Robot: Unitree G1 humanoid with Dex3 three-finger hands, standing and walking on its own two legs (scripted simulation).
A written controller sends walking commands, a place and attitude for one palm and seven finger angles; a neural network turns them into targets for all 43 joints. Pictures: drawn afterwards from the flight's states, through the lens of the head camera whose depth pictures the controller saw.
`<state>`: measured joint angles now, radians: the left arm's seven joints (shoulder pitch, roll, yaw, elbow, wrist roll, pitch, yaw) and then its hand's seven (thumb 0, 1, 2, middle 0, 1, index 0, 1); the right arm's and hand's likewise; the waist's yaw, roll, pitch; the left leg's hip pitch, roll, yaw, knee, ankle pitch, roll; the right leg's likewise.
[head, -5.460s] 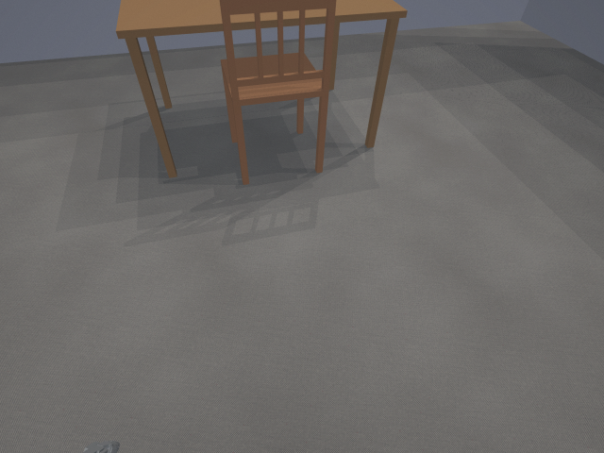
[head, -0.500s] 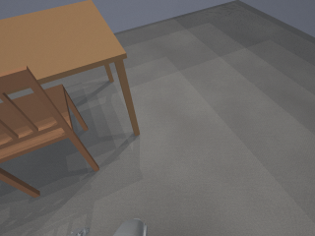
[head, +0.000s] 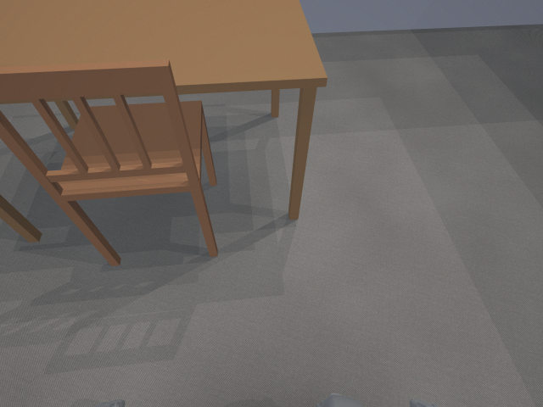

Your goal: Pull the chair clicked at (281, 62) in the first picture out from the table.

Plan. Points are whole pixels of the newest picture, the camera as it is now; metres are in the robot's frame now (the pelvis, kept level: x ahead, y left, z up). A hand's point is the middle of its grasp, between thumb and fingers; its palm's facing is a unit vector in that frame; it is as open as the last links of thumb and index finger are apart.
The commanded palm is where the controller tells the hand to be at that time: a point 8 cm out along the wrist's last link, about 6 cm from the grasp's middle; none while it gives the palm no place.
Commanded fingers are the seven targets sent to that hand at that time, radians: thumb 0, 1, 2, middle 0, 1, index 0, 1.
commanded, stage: turn to face it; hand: left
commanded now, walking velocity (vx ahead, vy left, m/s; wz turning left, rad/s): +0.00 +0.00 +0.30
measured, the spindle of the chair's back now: (98, 135) +0.69 +0.48 -0.10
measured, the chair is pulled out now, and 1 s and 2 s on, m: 0.00 0.00 0.00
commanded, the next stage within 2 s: take the last steps up to it in 0.16 s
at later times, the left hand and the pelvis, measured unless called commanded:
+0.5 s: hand out of the picture -0.04 +0.16 -0.16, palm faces +0.26 -0.94 -0.24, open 7.4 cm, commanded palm none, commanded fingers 0.00 0.90 0.90 -0.20 -0.30 -0.20 -0.30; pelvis +0.00 -0.02 +0.01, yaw +11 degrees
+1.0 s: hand out of the picture +0.12 +0.25 -0.17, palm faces +0.20 -0.97 -0.17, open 7.4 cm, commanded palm none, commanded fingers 0.00 0.90 0.90 -0.20 -0.30 -0.20 -0.30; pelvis +0.09 +0.06 +0.01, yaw +11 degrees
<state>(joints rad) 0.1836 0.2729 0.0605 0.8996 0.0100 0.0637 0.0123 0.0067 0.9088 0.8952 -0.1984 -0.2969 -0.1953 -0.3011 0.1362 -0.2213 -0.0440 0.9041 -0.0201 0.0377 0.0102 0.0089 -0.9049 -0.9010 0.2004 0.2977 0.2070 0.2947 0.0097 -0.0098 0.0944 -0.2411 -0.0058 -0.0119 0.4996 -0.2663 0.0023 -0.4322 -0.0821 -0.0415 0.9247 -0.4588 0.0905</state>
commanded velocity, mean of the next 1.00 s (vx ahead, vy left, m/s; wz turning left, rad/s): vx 0.23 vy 0.03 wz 0.09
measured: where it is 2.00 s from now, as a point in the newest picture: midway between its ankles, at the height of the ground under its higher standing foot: (256, 363)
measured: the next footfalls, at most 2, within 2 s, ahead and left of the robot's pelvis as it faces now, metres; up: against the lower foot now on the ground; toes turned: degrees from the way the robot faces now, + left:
right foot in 0.10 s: +0.06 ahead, -0.13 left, +0.00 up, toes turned -2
left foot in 0.62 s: +0.03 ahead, +0.14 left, +0.00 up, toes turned +19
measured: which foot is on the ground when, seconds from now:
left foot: down 0.00-0.10, up 0.12-0.60, down 0.62-1.00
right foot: up 0.00-0.08, down 0.10-0.62, up 0.64-1.00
